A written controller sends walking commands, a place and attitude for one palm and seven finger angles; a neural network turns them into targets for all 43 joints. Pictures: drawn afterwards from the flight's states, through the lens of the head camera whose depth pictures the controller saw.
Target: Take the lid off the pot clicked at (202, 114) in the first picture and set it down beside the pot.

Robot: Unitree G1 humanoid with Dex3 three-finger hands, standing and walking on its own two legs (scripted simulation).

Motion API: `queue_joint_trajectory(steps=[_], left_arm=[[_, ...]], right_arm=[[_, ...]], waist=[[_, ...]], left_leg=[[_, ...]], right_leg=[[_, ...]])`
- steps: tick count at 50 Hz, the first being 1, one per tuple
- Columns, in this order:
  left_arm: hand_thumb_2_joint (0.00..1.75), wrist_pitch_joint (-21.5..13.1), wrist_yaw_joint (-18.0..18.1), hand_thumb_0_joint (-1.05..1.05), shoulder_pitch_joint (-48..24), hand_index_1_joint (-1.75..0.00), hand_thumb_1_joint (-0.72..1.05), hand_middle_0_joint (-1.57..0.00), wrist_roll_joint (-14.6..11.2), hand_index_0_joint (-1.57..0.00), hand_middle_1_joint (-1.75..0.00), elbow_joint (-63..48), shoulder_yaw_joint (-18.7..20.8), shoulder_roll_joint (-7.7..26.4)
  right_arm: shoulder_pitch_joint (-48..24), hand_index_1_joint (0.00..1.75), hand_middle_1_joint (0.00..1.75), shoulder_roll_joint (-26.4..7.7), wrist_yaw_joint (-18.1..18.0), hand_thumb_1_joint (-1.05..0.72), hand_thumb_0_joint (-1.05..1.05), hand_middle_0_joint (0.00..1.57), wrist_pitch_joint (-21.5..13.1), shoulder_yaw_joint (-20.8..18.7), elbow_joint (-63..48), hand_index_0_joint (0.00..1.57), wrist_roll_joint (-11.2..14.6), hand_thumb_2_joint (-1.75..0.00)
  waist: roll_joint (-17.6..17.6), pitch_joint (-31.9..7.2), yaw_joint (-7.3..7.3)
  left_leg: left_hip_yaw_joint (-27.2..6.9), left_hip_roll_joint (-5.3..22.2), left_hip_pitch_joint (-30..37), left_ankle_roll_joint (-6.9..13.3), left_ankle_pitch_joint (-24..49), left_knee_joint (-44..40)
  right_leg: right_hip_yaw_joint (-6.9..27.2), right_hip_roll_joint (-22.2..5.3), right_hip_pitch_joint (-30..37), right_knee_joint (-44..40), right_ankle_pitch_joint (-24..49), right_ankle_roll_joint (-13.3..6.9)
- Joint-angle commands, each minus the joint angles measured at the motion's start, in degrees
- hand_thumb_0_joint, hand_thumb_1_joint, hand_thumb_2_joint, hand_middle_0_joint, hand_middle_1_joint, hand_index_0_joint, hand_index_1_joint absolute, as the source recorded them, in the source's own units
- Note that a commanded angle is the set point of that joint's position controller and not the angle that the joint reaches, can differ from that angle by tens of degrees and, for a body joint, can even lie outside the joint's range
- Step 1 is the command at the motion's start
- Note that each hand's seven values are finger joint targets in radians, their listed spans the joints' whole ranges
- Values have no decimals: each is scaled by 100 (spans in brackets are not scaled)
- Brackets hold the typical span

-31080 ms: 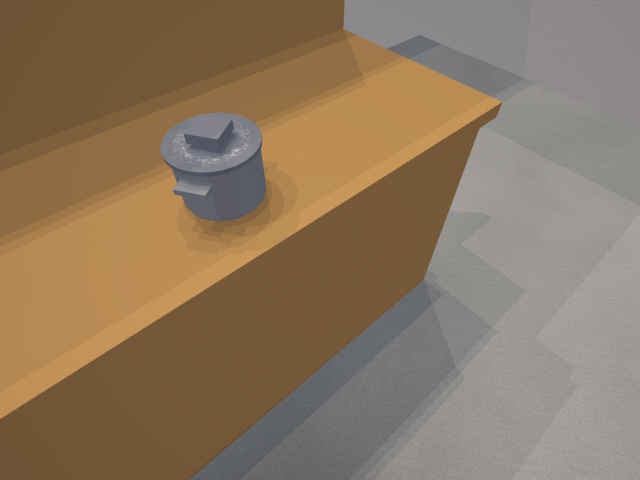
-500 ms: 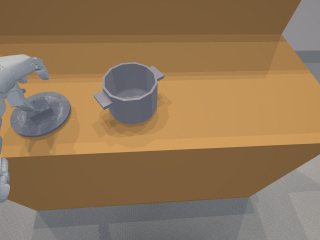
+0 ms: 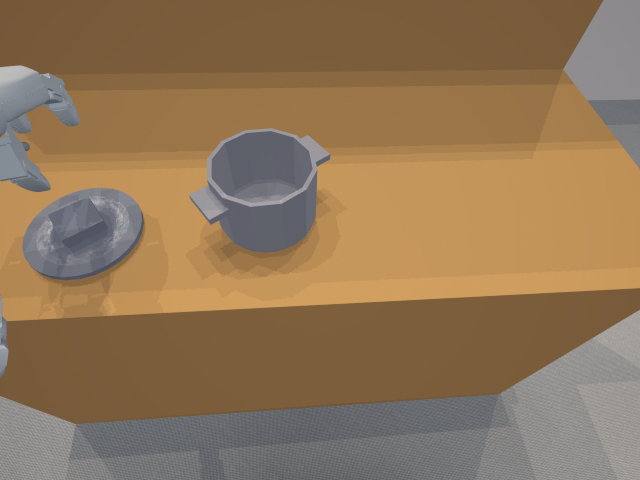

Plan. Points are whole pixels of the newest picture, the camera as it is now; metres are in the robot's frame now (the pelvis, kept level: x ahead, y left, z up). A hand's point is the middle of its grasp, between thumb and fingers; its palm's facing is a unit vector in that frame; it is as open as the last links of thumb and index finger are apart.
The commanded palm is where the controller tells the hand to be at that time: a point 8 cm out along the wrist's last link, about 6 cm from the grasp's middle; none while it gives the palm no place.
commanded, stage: raise the empty hand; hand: left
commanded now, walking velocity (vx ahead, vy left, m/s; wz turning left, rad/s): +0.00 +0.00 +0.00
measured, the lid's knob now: (78, 221) +0.45 +0.33 +0.03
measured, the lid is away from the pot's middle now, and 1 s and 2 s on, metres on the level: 0.26 0.26 0.26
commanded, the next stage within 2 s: draw the hand back to the body in 0.24 s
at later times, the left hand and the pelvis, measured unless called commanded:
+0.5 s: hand (10, 138) +0.44 +0.31 +0.19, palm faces -0.28 -0.07 -0.96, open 11.0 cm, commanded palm +0.42 +0.30 +0.25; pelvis +0.00 +0.00 +0.00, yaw +1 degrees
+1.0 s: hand (58, 143) +0.40 +0.24 +0.22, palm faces +0.26 -0.84 -0.48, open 11.0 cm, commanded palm +0.34 +0.29 +0.24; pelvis -0.01 -0.02 +0.01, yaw -1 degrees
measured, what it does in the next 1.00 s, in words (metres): stands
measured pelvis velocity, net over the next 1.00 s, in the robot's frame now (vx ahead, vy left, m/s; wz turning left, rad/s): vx -0.01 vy -0.02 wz -0.01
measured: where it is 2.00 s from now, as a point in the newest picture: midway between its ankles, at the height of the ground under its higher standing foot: outside the picture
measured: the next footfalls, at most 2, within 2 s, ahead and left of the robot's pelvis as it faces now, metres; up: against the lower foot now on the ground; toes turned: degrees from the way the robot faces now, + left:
none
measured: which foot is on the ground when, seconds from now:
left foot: down 0.00-1.00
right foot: down 0.00-1.00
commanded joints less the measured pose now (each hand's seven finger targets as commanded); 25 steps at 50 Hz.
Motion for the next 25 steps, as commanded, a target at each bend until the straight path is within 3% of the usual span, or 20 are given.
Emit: queue_joint_trajectory(steps=[1,4,6,7,9,11,12,16,17,19,20,22,23,25], left_arm=[[72,54,124,0,-2708,-80,-5,-38,-72,-38,-80,-991,384,1669],[72,115,96,0,-2889,-80,-5,-38,-15,-38,-80,-1099,430,1770],[72,90,93,0,-3100,-80,-5,-38,-25,-38,-80,-1560,548,1961],[72,122,69,0,-3226,-80,-5,-38,-3,-38,-80,-1718,439,1825],[72,213,28,0,-2755,-80,-5,-38,-43,-38,-80,-1331,392,1600],[72,255,-21,0,-2161,-80,-5,-38,-122,-38,-80,-841,423,1569],[72,287,-44,0,-2306,-80,-5,-38,-109,-38,-80,-962,357,1570],[72,311,-74,0,-2994,-80,-5,-38,-82,-38,-80,-1575,201,1534],[72,297,-53,0,-3182,-80,-5,-38,-62,-38,-80,-1924,395,1769],[72,269,-29,0,-2596,-80,-5,-38,-78,-38,-80,-1630,571,1787],[72,265,-40,0,-2505,-80,-5,-38,-120,-38,-80,-1692,461,1620],[72,251,1,0,-2298,-80,-5,-38,-134,-38,-80,-2230,713,1831],[72,283,11,0,-2193,-80,-5,-38,-136,-38,-80,-2278,620,1665],[72,394,-20,0,-1790,-80,-5,-38,-229,-38,-80,-2165,511,1395]], right_arm=[[218,30,30,-1004,-62,-90,0,20,-117,-318,-476,20,-3,-90],[200,30,30,-982,-55,-90,0,20,-112,-319,-492,20,-16,-90],[148,30,30,-1006,-38,-90,0,20,-126,-327,-555,20,-20,-90],[125,30,30,-961,-26,-90,0,20,-123,-332,-552,20,-38,-90],[156,30,30,-943,4,-90,0,20,-137,-331,-527,20,-24,-90],[164,30,30,-981,36,-90,0,20,-136,-311,-580,20,-3,-90],[85,30,30,-978,46,-90,0,20,-90,-289,-572,20,-6,-90],[6,30,30,-983,37,-90,0,20,-71,-320,-619,20,-9,-90],[23,30,30,-970,41,-90,0,20,-74,-334,-618,20,-29,-90],[19,30,30,-927,35,-90,0,20,-99,-308,-657,20,-24,-90],[-45,30,30,-915,44,-90,0,20,-86,-293,-687,20,-14,-90],[-142,30,30,-917,99,-90,0,20,-60,-325,-797,20,-51,-90],[-208,30,30,-879,114,-90,0,20,-58,-311,-833,20,-35,-90],[-268,30,30,-849,142,-90,0,20,-48,-298,-866,20,-26,-90]], waist=[[488,-2180,-7],[459,-2312,-3],[669,-2566,38],[817,-2573,3],[648,-2321,6],[245,-2059,58],[154,-2050,52],[416,-2240,-18],[590,-2461,22],[535,-2397,68],[526,-2313,71],[638,-2527,152],[715,-2449,137],[516,-2149,130]], left_leg=[[-438,168,2330,-64,2540,-221],[-425,121,2361,-21,2467,-213],[-490,164,2591,-80,2920,-221],[-542,152,2731,-96,3088,-197],[-552,168,2666,-127,3054,-197],[-451,126,2216,-96,2786,-242],[-398,115,2119,-73,2593,-258],[-477,134,2407,-82,2591,-278],[-510,131,2598,-76,2717,-271],[-533,117,2574,-93,2723,-250],[-544,111,2519,-117,2721,-298],[-552,123,2631,-116,3016,-275],[-582,119,2678,-143,3128,-276],[-578,114,2502,-132,2728,-336]], right_leg=[[-325,348,-232,-196,1211,-391],[-300,368,-120,-207,1253,-377],[-308,341,-18,-188,1408,-410],[-311,369,-118,-207,1385,-398],[-347,384,-287,-225,1251,-378],[-341,357,-101,-217,1355,-385],[-331,362,-26,-201,1370,-361],[-334,347,-158,-253,1242,-383],[-317,372,-93,-253,1251,-381],[-345,380,-141,-228,1168,-388],[-355,373,-135,-222,1155,-394],[-318,353,31,-212,1315,-410],[-327,356,-35,-207,1285,-413],[-338,365,-115,-282,1083,-391]])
